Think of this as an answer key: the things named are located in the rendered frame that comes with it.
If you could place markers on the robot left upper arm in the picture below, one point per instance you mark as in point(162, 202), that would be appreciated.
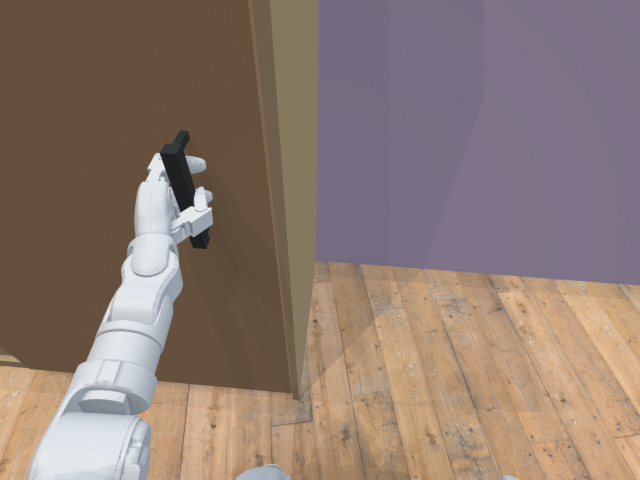
point(96, 446)

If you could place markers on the handle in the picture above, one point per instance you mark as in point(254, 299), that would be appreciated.
point(178, 172)

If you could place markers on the left robot forearm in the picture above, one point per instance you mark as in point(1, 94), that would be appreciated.
point(118, 376)

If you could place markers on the left robot hand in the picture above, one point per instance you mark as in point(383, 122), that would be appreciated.
point(156, 206)

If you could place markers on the left robot shin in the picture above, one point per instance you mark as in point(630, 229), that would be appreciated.
point(273, 465)

